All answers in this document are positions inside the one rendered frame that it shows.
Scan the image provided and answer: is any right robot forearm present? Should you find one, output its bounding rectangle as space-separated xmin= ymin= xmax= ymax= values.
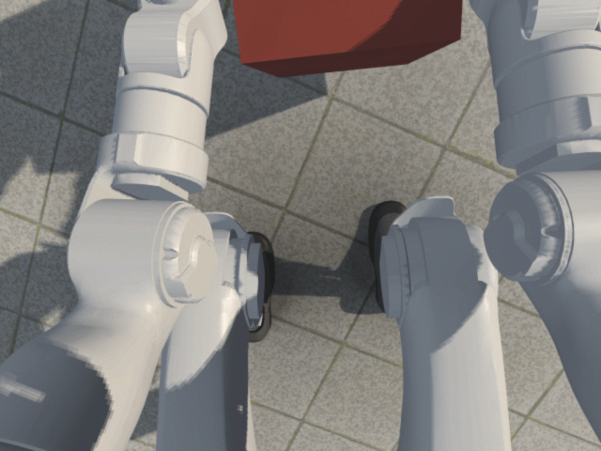
xmin=470 ymin=0 xmax=601 ymax=176

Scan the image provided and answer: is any left robot foot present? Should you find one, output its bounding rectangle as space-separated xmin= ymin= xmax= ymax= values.
xmin=247 ymin=232 xmax=275 ymax=343

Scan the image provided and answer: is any left robot forearm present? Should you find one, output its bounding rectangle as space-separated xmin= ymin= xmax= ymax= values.
xmin=67 ymin=0 xmax=227 ymax=279

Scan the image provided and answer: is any robot right thigh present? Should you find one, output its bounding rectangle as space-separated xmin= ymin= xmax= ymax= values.
xmin=379 ymin=215 xmax=512 ymax=451

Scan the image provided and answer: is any right robot upper arm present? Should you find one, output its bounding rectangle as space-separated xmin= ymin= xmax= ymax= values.
xmin=483 ymin=170 xmax=601 ymax=443

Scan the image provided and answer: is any carton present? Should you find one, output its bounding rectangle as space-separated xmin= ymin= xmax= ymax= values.
xmin=233 ymin=0 xmax=463 ymax=78

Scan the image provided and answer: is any left robot upper arm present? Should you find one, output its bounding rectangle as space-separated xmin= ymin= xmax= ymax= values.
xmin=0 ymin=198 xmax=219 ymax=451

